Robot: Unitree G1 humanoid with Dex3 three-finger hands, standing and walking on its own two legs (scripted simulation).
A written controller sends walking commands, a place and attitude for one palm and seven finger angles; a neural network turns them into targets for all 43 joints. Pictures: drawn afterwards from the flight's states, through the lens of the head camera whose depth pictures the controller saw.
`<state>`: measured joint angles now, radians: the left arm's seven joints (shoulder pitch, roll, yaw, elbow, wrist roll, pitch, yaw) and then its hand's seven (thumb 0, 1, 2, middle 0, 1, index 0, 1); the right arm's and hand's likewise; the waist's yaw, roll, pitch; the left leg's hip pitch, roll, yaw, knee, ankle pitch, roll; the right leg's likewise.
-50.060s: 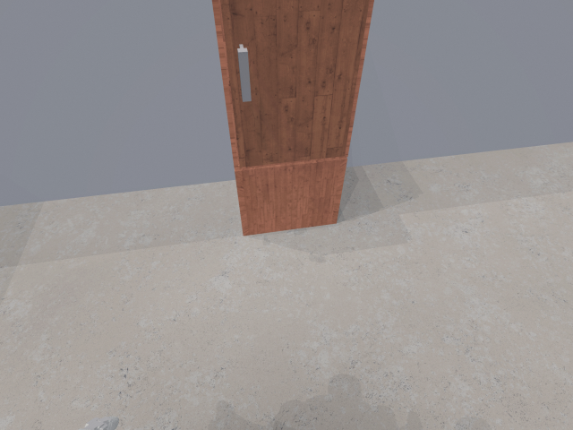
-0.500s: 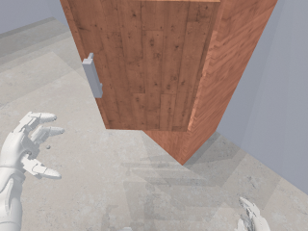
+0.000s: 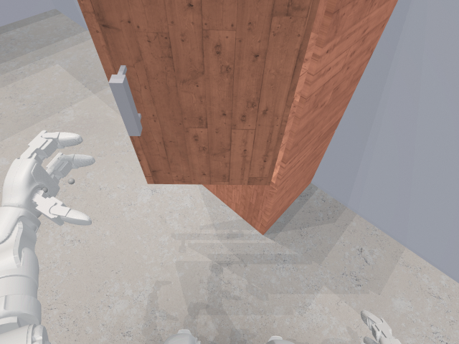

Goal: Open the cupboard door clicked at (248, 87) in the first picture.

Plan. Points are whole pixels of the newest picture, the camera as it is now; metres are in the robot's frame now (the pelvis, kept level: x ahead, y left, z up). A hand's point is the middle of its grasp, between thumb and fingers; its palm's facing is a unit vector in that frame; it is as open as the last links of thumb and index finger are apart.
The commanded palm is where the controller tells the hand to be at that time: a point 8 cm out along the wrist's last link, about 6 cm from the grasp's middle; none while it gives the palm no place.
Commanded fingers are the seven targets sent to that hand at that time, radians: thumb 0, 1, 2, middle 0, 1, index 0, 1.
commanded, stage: move the hooked fingers beside the handle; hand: left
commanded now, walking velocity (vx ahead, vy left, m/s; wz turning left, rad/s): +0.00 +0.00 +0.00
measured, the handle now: (129, 101) +0.58 +0.24 +0.06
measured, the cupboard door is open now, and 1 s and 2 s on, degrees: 43 43 43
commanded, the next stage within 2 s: slide the fingers in behind the handle in 1.98 s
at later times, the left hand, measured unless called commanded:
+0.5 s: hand (86, 149) +0.43 +0.28 +0.07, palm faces +0.04 -1.00 -0.01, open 14.0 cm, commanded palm +0.41 +0.33 +0.07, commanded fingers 0.00 -0.50 0.30 -0.30 -1.20 -0.30 -1.20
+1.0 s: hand (101, 121) +0.50 +0.27 +0.08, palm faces +0.02 -1.00 -0.02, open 14.0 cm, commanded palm +0.49 +0.33 +0.07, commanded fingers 0.00 -0.50 0.30 -0.30 -1.20 -0.30 -1.20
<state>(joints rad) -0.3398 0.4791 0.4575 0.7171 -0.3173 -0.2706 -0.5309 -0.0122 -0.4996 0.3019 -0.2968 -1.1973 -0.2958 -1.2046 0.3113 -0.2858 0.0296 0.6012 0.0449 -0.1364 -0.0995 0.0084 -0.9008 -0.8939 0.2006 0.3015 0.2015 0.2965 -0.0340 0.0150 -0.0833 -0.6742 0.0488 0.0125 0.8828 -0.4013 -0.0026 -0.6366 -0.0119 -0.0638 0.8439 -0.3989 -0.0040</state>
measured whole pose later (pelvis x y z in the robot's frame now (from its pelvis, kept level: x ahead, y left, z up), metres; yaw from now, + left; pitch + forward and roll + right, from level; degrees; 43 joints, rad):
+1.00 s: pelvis +0.01 +0.00 -0.02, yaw -2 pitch +21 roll -3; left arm -0.89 0.76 0.53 1.25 -0.11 -0.30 -0.48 -0.01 -0.50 0.30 -0.30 -1.20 -0.30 -1.20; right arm 0.40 -0.30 0.05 0.61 0.02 0.06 -0.07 0.00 -0.90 -0.89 0.20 0.30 0.20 0.30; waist -0.17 0.01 -0.08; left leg -0.91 0.08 0.01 0.99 -0.44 0.00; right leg -0.86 0.02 -0.06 0.92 -0.41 0.00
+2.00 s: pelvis +0.01 +0.03 -0.02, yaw -2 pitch +22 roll -5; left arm -0.94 0.77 0.51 1.24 -0.10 -0.30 -0.46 -0.01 -0.50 0.30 -0.30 -1.20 -0.29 -1.20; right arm 0.40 -0.28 0.06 0.58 0.00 0.11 -0.04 0.00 -0.90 -0.89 0.20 0.30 0.20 0.30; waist -0.18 0.01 -0.08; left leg -0.96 0.07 0.00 1.03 -0.46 0.03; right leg -0.89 0.01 -0.07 0.91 -0.41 0.03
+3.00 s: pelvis +0.01 +0.02 -0.02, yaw -2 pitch +22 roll -4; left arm -0.92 0.61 0.45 1.18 -0.11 -0.34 -0.34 -0.01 -0.50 0.30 -0.30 -1.20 -0.29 -1.21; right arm 0.41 -0.26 0.05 0.61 -0.01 0.09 -0.02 0.00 -0.90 -0.89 0.20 0.30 0.20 0.30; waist -0.17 0.02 -0.10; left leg -0.94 0.07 0.00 1.02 -0.47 0.02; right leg -0.88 0.02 -0.06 0.92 -0.42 0.01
